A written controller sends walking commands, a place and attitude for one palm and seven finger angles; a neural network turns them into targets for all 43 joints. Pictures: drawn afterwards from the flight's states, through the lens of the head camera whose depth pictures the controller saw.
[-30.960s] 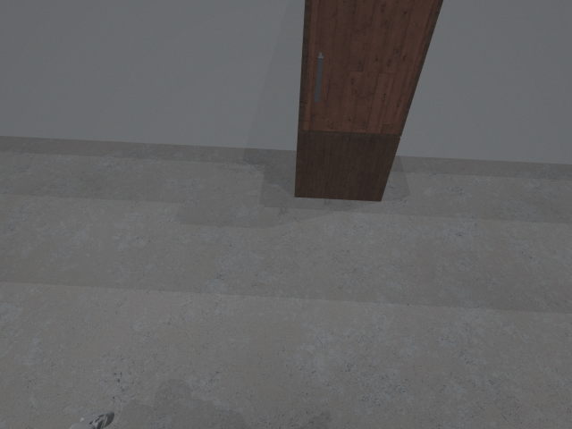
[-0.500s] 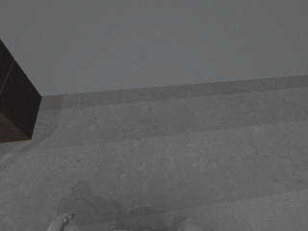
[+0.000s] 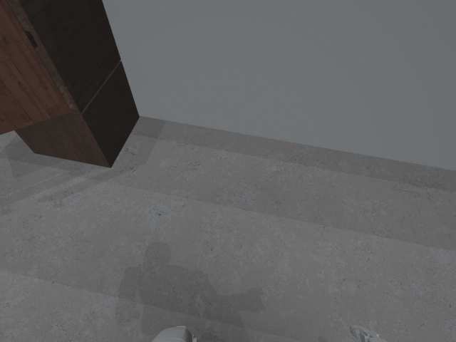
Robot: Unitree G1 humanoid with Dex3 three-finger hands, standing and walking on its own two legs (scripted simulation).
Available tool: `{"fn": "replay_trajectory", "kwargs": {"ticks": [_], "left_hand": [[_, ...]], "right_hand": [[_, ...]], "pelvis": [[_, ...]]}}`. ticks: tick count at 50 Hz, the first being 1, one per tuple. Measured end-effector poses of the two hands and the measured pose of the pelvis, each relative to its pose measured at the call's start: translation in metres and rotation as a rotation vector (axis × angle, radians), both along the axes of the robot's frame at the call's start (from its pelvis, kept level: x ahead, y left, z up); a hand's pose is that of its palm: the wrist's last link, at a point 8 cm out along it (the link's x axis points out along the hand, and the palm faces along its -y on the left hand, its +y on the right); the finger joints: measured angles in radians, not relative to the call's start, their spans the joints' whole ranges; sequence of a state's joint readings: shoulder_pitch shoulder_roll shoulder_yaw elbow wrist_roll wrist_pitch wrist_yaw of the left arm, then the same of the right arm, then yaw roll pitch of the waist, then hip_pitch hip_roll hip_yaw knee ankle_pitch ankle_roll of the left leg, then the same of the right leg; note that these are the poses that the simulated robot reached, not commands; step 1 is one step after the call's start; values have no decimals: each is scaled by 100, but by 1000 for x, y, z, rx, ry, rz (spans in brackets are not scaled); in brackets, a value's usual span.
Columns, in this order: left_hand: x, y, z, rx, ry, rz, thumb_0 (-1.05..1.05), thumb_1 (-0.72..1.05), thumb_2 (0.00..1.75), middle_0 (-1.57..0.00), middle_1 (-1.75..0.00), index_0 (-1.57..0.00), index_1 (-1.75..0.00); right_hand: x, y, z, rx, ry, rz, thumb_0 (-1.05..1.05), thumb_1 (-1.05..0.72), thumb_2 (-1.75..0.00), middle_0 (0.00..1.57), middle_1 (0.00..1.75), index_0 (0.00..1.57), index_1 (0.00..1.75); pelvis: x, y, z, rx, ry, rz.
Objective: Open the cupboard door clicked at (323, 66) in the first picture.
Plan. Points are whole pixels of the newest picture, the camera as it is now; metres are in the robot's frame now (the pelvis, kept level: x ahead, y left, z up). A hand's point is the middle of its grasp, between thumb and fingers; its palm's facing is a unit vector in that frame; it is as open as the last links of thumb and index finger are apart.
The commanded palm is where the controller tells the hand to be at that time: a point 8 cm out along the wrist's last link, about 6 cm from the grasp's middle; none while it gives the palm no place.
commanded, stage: turn to face it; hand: left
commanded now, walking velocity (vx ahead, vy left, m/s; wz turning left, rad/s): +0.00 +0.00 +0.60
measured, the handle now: out of the picture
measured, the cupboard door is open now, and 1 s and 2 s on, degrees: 43 43 43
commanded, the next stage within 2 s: take the last steps up to it in 0.82 s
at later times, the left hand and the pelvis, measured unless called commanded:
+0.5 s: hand out of the picture +0.08 +0.19 -0.14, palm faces +0.28 -0.91 -0.31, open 7.4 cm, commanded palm none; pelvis +0.03 -0.04 +0.00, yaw +17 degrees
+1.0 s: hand out of the picture +0.00 +0.18 -0.16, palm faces +0.52 -0.82 -0.24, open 7.4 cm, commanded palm none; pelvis +0.06 -0.03 +0.00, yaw +30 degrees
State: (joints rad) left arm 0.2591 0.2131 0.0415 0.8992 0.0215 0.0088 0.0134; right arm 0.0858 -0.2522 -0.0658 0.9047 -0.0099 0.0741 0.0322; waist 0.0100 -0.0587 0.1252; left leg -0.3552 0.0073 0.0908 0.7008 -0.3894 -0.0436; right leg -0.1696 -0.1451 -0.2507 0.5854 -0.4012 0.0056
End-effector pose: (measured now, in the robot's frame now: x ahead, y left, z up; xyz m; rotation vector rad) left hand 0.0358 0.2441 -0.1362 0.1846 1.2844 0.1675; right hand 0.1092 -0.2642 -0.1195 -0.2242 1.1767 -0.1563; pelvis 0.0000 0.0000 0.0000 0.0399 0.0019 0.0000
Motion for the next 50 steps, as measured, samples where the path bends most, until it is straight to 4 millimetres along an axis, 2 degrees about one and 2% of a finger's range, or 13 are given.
{"fn": "replay_trajectory", "kwargs": {"ticks": [2, 4, 6, 10, 15, 21, 26, 30, 35, 39, 41, 45, 50], "left_hand": [[-12, 13, -13, -5, 23, 40, 0, 90, 90, -20, -30, -20, -30], [-18, 24, -20, 3, 49, 73, 0, 90, 90, -20, -30, -20, -30], [-17, 31, -19, 15, 48, 99, 0, 90, 90, -20, -30, -20, -30], [-1, 37, -4, 29, -20, 132, 1, 91, 90, -20, -30, -20, -30], [21, 32, 15, 54, -108, 153, 0, 91, 90, -19, -30, -19, -30], [34, 9, 21, 105, -178, 177, 0, 91, 90, -20, -30, -20, -30], [14, -18, 29, 98, -141, 243, 0, 90, 90, -20, -30, -20, -30], [-7, -34, 26, 62, -92, 307, 0, 90, 90, -20, -30, -20, -30], [-42, -43, 10, 13, -34, 395, 0, 90, 90, -20, -30, -20, -30], [-73, -37, -14, -20, 19, 473, 0, 90, 90, -20, -30, -20, -30], [-82, -33, -19, -21, 52, 503, 0, 90, 90, -20, -30, -20, -30], [-83, -27, -11, -13, 57, 537, 0, 91, 90, -20, -30, -20, -30], [-67, -24, 5, 14, 0, 549, 0, 91, 90, -19, -30, -19, -30]], "right_hand": [[21, 9, -2, -19, -50, 47, 1, -90, -90, 20, 29, 19, 30], [34, 17, 0, -29, -79, 81, 1, -90, -90, 20, 29, 19, 30], [38, 24, 4, -34, -81, 109, 1, -90, -90, 20, 29, 20, 30], [37, 31, 7, -32, -40, 149, 0, -90, -90, 20, 29, 20, 30], [34, 28, 1, -2, 15, 180, 1, -90, -90, 20, 30, 20, 30], [44, 3, -22, 38, 55, 193, 1, -90, -90, 20, 30, 20, 30], [65, -9, -22, 34, 83, 236, 1, -90, -90, 20, 29, 20, 30], [88, -4, -11, 28, 85, 289, 1, -90, -90, 20, 29, 20, 30], [123, 22, -3, 11, 49, 388, 1, -90, -90, 20, 29, 19, 30], [149, 52, -4, -9, -25, 466, 1, -90, -90, 20, 29, 19, 30], [154, 64, -1, -13, -44, 497, 1, -90, -90, 20, 29, 19, 30], [154, 77, 4, -14, -40, 534, 0, -90, -90, 20, 29, 20, 30], [147, 79, -1, 16, 3, 556, 0, -90, -90, 20, 29, 20, 30]], "pelvis": [[4, 7, -11, -16, 5, 25], [4, 9, -14, -12, 0, 47], [5, 9, -11, -18, -1, 66], [7, 7, -2, -39, 5, 115], [13, -5, 4, -51, 14, 170], [25, -34, -7, -28, 26, 237], [33, -41, 1, -14, 6, 313], [41, -44, 8, 8, 7, 362], [46, -38, 6, 4, 5, 415], [48, -25, -9, -22, 2, 455], [48, -24, -10, -18, -2, 465], [50, -23, -2, -37, 0, 489], [56, -29, 5, -50, 1, 519]]}}
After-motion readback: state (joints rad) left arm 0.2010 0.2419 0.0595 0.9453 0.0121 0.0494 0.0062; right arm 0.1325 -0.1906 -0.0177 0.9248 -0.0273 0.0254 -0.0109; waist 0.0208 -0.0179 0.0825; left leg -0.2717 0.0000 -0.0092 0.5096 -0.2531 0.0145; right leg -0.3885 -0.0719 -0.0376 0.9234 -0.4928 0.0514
